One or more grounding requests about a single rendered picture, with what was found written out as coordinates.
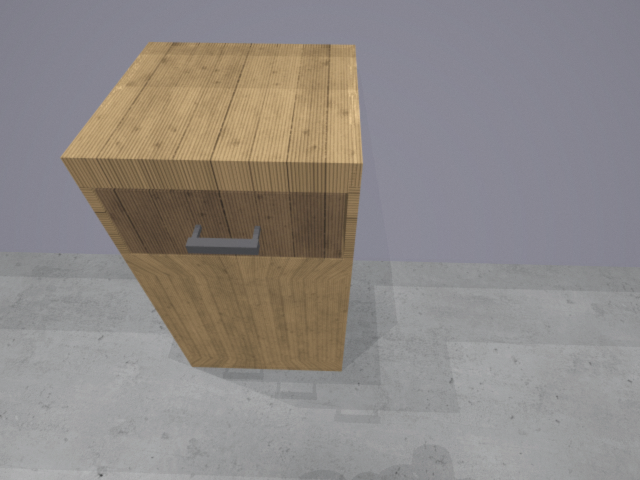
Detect handle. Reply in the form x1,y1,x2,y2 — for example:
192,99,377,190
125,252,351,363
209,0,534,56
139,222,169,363
186,225,261,255

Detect cabinet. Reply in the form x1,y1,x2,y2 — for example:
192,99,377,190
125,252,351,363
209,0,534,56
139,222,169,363
60,42,363,371

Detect drawer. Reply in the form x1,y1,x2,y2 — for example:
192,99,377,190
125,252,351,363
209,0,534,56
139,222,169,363
94,188,345,258

